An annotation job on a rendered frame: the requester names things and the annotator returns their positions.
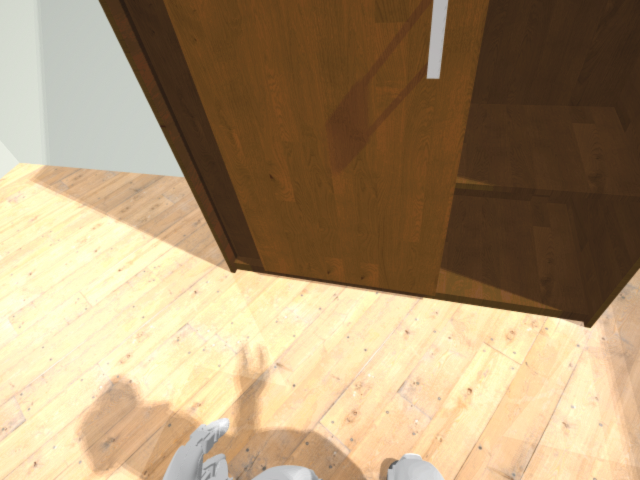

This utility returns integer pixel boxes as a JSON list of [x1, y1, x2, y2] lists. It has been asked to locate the wardrobe door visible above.
[[124, 0, 260, 259], [163, 0, 489, 296]]

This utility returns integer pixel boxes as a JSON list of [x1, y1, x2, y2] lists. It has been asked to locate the handle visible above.
[[427, 0, 448, 79]]

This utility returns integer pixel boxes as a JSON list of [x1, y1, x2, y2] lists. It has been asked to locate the robot right shin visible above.
[[396, 453, 422, 464]]

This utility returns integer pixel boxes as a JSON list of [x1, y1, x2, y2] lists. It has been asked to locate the left robot hand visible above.
[[162, 418, 233, 480]]

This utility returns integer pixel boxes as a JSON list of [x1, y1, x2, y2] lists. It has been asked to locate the right robot foot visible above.
[[387, 460, 399, 475]]

